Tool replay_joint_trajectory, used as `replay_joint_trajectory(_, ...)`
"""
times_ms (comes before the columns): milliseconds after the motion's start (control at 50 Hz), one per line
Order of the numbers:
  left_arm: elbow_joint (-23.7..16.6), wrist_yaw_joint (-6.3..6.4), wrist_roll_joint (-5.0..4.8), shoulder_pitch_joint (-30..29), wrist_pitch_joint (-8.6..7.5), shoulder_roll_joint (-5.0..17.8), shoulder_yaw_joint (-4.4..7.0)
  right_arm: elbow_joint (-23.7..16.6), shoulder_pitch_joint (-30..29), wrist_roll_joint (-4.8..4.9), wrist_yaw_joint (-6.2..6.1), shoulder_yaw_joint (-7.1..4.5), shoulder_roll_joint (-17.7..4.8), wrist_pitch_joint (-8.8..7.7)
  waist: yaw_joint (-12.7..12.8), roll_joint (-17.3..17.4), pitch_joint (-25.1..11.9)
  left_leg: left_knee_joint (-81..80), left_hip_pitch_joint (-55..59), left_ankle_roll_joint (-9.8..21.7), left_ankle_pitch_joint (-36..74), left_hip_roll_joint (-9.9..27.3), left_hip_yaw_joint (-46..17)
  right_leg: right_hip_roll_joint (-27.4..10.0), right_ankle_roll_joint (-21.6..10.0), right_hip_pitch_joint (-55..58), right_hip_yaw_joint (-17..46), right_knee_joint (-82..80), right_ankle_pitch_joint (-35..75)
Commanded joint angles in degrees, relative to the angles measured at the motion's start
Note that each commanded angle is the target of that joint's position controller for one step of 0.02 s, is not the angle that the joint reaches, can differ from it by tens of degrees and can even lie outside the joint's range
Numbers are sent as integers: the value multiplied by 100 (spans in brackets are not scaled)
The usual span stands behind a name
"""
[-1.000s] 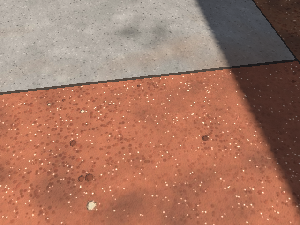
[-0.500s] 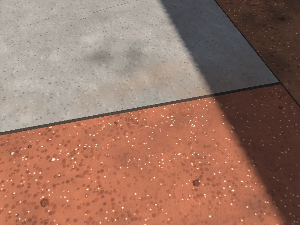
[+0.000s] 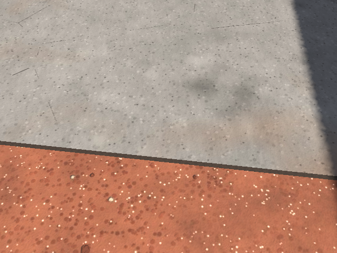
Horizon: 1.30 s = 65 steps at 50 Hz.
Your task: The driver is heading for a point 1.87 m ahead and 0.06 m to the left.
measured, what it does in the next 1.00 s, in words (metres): walks ahead: left foot, then right foot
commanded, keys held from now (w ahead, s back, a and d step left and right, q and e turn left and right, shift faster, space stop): q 0.12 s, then no key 0.88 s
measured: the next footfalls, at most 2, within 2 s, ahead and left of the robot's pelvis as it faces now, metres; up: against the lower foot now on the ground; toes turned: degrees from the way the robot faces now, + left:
left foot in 0.18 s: +0.24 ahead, +0.14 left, +0.00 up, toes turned +8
right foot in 0.58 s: +0.24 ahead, -0.11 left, +0.00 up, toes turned +9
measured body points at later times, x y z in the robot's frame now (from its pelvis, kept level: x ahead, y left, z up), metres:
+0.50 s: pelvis +0.15 +0.05 -0.01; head +0.18 +0.06 +0.44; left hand +0.23 +0.34 -0.14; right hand +0.33 -0.19 -0.11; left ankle +0.20 +0.13 -0.75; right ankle +0.21 -0.12 -0.71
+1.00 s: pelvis +0.20 +0.02 -0.01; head +0.21 +0.02 +0.44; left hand +0.23 +0.29 -0.15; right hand +0.36 -0.22 -0.14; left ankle +0.20 +0.13 -0.75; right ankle +0.20 -0.11 -0.75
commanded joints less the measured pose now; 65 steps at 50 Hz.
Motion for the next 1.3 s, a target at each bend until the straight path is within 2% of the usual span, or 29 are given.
replay_joint_trajectory(20, -473, 115, -33, -632, -10, 954, 181, -438, -207, -67, 130, 53, -2, -45, -167, -599, 68, -909, 566, -30, 803, -90, 343, -1385, -736, -432, 113, -433, 2938)
replay_joint_trajectory(60, -429, 147, -119, -492, 77, 1064, 210, -589, -399, -66, 216, 33, -75, -4, -119, -641, -36, -1256, 696, 32, 788, -185, 448, -1494, -677, -76, 24, -169, 3173)
replay_joint_trajectory(100, -432, 167, -233, -528, 163, 1191, 255, -707, -381, -81, 278, -31, -243, 54, -233, -735, -124, -1482, 852, 188, 364, -318, 518, -1628, -565, 264, -4, 263, 3556)
replay_joint_trajectory(140, -469, 187, -332, -634, 238, 1277, 299, -644, 148, -112, 297, -157, -494, 75, -571, -753, -415, -1811, 1582, 434, 44, -631, 679, -1602, -411, 352, -33, 1242, 4279)
replay_joint_trajectory(160, -465, 172, -320, -615, 269, 1159, 260, -461, 796, -116, 249, -290, -729, 54, -902, -507, -740, -2319, 2494, 610, 609, -870, 707, -1333, -212, 144, -139, 2227, 3949)
replay_joint_trajectory(180, -480, 119, -98, -258, 259, 920, 170, -426, 1159, -131, 101, -426, -1228, 64, -949, 425, -1157, -2417, 3802, 908, 3015, -154, -272, -951, 172, -921, -236, 3797, 1925)
replay_joint_trajectory(200, -577, 26, 211, 242, 216, 336, -22, -623, 810, -226, -3, -367, -1578, 78, -266, 1580, -1697, -1914, 5133, 1888, 5869, 1211, -2251, -27, 548, -2657, 198, 5760, -3057)
replay_joint_trajectory(220, -436, -50, 18, 517, 173, 637, -9, -853, 753, -216, 74, -227, -1335, 35, -454, 798, -2855, -2234, 5306, 2549, 5412, 1750, -3015, -51, 569, -2760, 1365, 6498, -3355)
replay_joint_trajectory(240, -588, -58, -283, -101, 202, 920, 65, -838, 602, -219, 130, -190, -1056, 16, -625, 386, -2358, -2741, 4754, 2364, 3456, 1481, -2650, -164, 493, -3213, 1365, 6505, -2698)
replay_joint_trajectory(260, -635, 11, -284, -490, 264, 904, 68, -774, 244, -109, 119, -126, -810, -1, -530, 15, -1580, -2945, 4034, 1892, 2098, 1103, -2112, -454, 422, -3428, 1290, 6040, -2182)
replay_joint_trajectory(280, -574, 101, -190, -619, 367, 894, 80, -780, -72, -93, 81, -41, -579, 8, -422, -75, -1117, -3137, 3254, 1592, 1475, 844, -1740, -622, 419, -3202, 1325, 5601, -1841)
replay_joint_trajectory(300, -540, 159, -136, -558, 469, 917, 103, -785, -244, -160, 57, -10, -535, 9, -265, 83, -927, -3295, 2606, 1473, 1341, 673, -1478, -650, 414, -2741, 1336, 5338, -1609)
replay_joint_trajectory(340, -460, 208, -79, -329, 539, 809, 107, -740, -315, -282, 20, -18, -591, -43, -111, 225, -934, -3449, 2121, 1444, 1548, 507, -1133, -559, 418, -2163, 1272, 4902, -1254)
replay_joint_trajectory(360, -433, 227, -72, -289, 534, 724, 89, -700, -311, -290, 0, -13, -569, -75, -91, 231, -972, -3456, 2123, 1446, 1695, 464, -1009, -545, 429, -2072, 1273, 4570, -1168)
replay_joint_trajectory(400, -429, 247, -58, -400, 533, 601, 42, -611, -313, -263, -46, -4, -542, -87, -130, 249, -1037, -3468, 2236, 1421, 1553, 432, -904, -556, 467, -1962, 1308, 3894, -976)
replay_joint_trajectory(440, -430, 239, -77, -551, 561, 576, 16, -545, -340, -255, -81, 11, -524, -49, -201, 335, -1021, -3583, 2192, 1360, 778, 387, -879, -551, 484, -1727, 1299, 3350, -747)
replay_joint_trajectory(500, -427, 207, -105, -739, 577, 624, 16, -424, -336, -260, -85, 58, -457, 12, -301, 417, -762, -3729, 2067, 1263, -532, 334, -992, -471, 459, -1451, 1224, 2668, -617)
replay_joint_trajectory(540, -356, 164, -81, -656, 541, 566, 1, -337, -374, -217, -78, 118, -348, 44, -204, 353, -622, -3602, 2020, 1093, -1035, 245, -1009, -389, 362, -1078, 1113, 1855, -323)
replay_joint_trajectory(560, -286, 130, -35, -535, 515, 521, -17, -276, -341, -180, -77, 156, -270, 59, -110, 276, -574, -3504, 1920, 912, -1242, 135, -951, -342, 273, -713, 1042, 1217, 117)
replay_joint_trajectory(580, -266, 108, 43, -486, 490, 618, -21, -162, -90, -188, -69, 196, -168, 46, -136, 114, -549, -3391, 1812, 640, -1358, -25, -893, -540, 153, -405, 1272, 878, 557)
replay_joint_trajectory(600, -290, 111, 79, -466, 476, 935, 17, -123, 96, -257, -58, 210, -123, 19, -328, -378, -526, -2975, 1678, 397, -1444, -335, -616, -1035, -48, -266, 1720, 824, 1120)
replay_joint_trajectory(620, -200, 100, 0, -708, 479, 1065, 61, -134, 245, -237, -49, 192, -49, 8, -643, -1142, -430, -2932, 1976, 216, -1206, -734, -118, -1063, -267, -908, 1768, 825, 189)
replay_joint_trajectory(640, -226, 62, -14, -820, 445, 712, -9, -117, -79, -277, -59, 185, -173, 19, -457, -1047, -367, -2752, 2517, 142, -827, -722, -79, -900, -194, -1403, 1720, 602, -600)
replay_joint_trajectory(660, -192, 53, 20, -839, 403, 604, -50, -146, -230, -237, -75, 152, -238, 48, -418, -983, -331, -2674, 2716, 190, -622, -673, -106, -807, -48, -1579, 1627, 528, -818)
replay_joint_trajectory(700, -148, 50, 5, -872, 322, 643, -63, -67, -223, -217, -113, 139, -257, 122, -381, -813, -255, -2675, 2724, 307, -289, -586, -217, -657, 127, -1471, 1466, 622, -421)
replay_joint_trajectory(760, 21, 87, -47, -624, 293, 642, -80, 59, -199, -200, -98, 139, -192, 109, -289, -519, -377, -2669, 2739, 349, 230, -539, -242, -572, 132, -1109, 1354, 837, 177)
replay_joint_trajectory(880, 191, 123, -61, -583, 369, 599, -113, 352, -203, -163, -110, 130, -166, 106, -229, -273, -414, -2618, 2872, 293, 705, -537, -208, -486, 87, -876, 1274, 920, 545)
replay_joint_trajectory(1100, 432, 133, -57, -601, 439, 532, -143, 872, -270, -138, -173, 144, -251, 135, -242, -247, -293, -2669, 2979, 258, 751, -507, -200, -359, 104, -764, 1166, 823, 539)
replay_joint_trajectory(1300, 583, 168, -47, -460, 458, 485, -173, 1251, -321, -131, -188, 183, -233, 138, -257, -256, -180, -2761, 2919, 242, 419, -521, -174, -295, 128, -793, 1108, 749, 276)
